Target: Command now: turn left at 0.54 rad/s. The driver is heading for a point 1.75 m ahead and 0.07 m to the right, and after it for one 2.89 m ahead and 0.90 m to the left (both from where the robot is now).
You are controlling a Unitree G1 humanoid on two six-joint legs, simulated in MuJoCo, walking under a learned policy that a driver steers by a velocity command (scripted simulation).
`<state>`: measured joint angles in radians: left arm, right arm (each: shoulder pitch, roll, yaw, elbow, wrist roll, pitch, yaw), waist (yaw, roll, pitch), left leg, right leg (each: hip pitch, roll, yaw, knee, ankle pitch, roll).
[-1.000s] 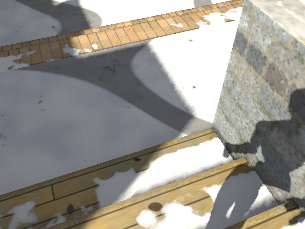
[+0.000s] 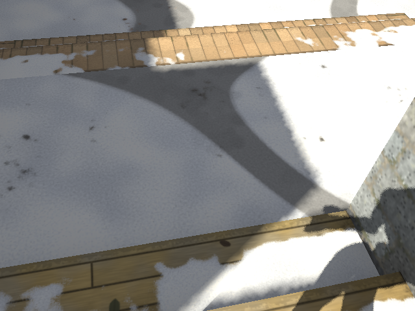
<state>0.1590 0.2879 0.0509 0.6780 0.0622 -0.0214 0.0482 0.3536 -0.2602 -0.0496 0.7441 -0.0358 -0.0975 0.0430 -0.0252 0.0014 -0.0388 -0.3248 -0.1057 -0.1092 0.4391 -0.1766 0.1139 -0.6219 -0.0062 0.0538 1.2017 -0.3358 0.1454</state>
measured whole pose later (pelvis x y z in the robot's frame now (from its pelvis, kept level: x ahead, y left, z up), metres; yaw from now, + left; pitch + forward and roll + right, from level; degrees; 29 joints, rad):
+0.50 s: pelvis -0.01 -0.05 -0.01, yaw +12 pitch +4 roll -1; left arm 0.23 0.22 0.00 0.72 0.02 -0.04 -0.09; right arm 0.20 -0.22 0.02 0.70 -0.01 -0.02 0.08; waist 0.01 -0.01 -0.02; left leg -0.40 -0.15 -0.24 0.54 -0.24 -0.01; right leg -0.26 0.02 -0.03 0.49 -0.30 -0.03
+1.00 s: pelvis +0.01 -0.08 +0.00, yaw +11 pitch +0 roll +1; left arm 0.15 0.23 0.07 0.80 0.02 -0.05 -0.11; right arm 0.27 -0.22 0.00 0.81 0.00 0.01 0.07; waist -0.02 0.00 0.05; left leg -0.26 -0.07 -0.17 0.44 -0.18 -0.02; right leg -0.15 0.05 -0.03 0.45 -0.31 -0.06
